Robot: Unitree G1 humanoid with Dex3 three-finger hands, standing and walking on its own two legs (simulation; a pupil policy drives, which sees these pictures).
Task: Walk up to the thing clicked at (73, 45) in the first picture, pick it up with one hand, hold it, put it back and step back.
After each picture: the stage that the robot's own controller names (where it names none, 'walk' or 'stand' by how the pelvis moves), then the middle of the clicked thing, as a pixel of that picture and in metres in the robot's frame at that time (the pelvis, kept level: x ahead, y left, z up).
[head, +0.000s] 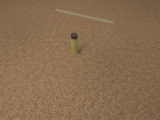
stand; (74, 43) +1.27 +0.10 -0.66
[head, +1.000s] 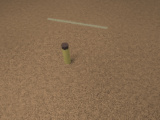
walk; (66, 53) +1.15 +0.24 -0.64
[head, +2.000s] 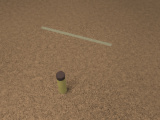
walk; (61, 83) +0.72 +0.21 -0.64
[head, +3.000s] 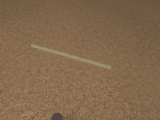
walk; out of the picture +0.39 +0.14 -0.64
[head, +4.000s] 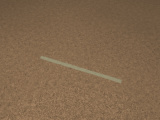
stand; out of the picture +0.30 +0.15 -0.65
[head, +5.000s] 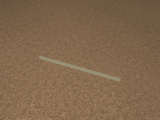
stand; out of the picture +0.30 +0.15 -0.66
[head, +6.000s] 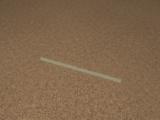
stand; out of the picture +0.31 +0.15 -0.66
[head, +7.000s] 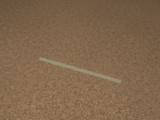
stand; out of the picture +0.30 +0.15 -0.66
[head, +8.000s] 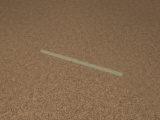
go down; out of the picture +0.30 +0.15 -0.65
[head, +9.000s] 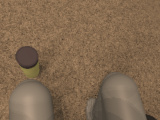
go down; (29, 64) +0.41 +0.16 -0.24
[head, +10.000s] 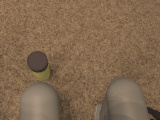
close in; (40, 68) +0.40 +0.15 -0.26
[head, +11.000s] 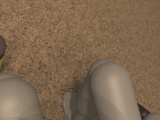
close in; out of the picture +0.40 +0.20 -0.16
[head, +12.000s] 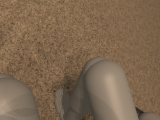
close; out of the picture +0.41 +0.21 -0.16
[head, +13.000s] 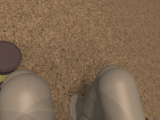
lift; out of the picture +0.34 +0.22 -0.13
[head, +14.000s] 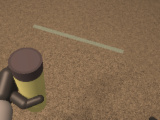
lift; (32, 86) +0.31 +0.16 +0.06
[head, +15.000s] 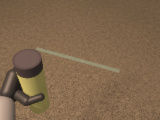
hold; (34, 86) +0.32 +0.16 +0.05
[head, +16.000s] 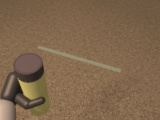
hold; (35, 89) +0.31 +0.16 +0.04
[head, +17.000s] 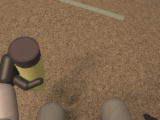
crouch; (32, 69) +0.37 +0.16 -0.03
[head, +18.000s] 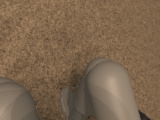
lower; out of the picture +0.42 +0.22 -0.17
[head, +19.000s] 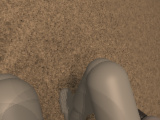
lower; out of the picture +0.40 +0.23 -0.16
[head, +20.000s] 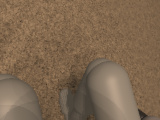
lower; out of the picture +0.41 +0.23 -0.16
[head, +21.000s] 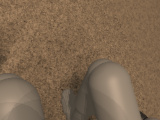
lower; out of the picture +0.40 +0.22 -0.16
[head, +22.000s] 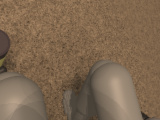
loosen; out of the picture +0.38 +0.20 -0.15
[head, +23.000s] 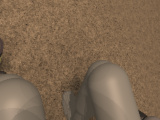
withdraw; out of the picture +0.39 +0.21 -0.17
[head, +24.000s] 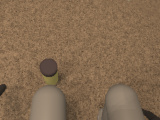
walk; (50, 74) +0.41 +0.15 -0.30
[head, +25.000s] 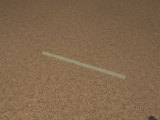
stand; out of the picture +0.32 +0.13 -0.59
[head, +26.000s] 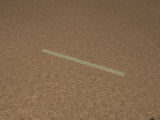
stand; out of the picture +0.33 +0.14 -0.60
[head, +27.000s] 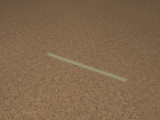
stand; out of the picture +0.34 +0.12 -0.63
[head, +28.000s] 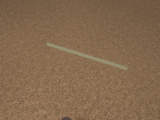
walk; out of the picture +0.35 +0.12 -0.64
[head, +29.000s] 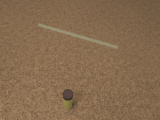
walk; (67, 100) +0.48 +0.07 -0.64
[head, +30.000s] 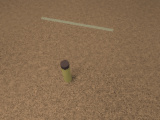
walk; (66, 72) +0.76 +0.20 -0.63
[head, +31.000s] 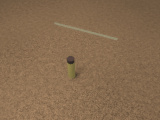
stand; (71, 67) +0.96 +0.14 -0.64
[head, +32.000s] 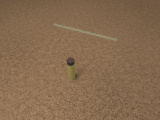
stand; (71, 69) +0.95 +0.13 -0.66
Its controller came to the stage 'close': yes
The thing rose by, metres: 0.69
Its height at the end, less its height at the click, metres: +0.00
